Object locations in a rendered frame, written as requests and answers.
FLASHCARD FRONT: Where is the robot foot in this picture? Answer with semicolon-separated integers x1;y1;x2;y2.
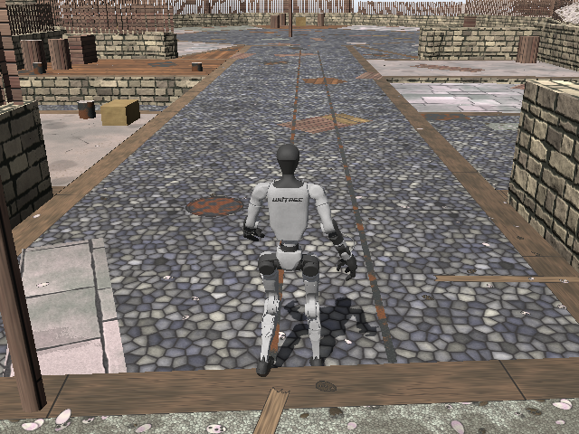
256;356;274;374
309;356;323;366

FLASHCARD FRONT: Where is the left robot hand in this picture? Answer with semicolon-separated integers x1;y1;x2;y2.
243;227;265;241

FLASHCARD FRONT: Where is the left robot foot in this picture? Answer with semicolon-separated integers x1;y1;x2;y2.
256;356;274;374

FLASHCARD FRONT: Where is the robot left forearm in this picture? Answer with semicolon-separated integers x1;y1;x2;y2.
243;215;254;235

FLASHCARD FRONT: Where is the right robot hand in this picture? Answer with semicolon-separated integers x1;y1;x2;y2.
337;254;357;281

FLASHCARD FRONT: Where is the left robot upper arm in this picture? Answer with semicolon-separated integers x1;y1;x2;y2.
245;183;270;229

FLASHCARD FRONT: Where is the right robot upper arm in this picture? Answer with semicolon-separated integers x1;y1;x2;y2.
307;184;335;234

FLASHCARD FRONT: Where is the robot right forearm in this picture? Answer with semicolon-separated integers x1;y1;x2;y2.
328;219;352;260

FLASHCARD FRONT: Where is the right robot foot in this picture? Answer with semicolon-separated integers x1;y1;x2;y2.
309;356;323;366

